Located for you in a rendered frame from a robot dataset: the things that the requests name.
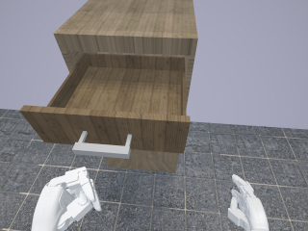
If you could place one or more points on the robot right hand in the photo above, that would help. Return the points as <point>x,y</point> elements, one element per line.
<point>251,214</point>

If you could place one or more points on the cabinet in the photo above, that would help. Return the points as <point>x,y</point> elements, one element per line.
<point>161,28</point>

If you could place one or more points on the robot left hand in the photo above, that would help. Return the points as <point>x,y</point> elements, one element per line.
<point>55,198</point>

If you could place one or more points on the drawer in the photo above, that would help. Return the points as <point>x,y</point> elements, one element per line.
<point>112,96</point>

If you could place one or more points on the handle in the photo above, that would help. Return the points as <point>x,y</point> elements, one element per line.
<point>102,150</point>

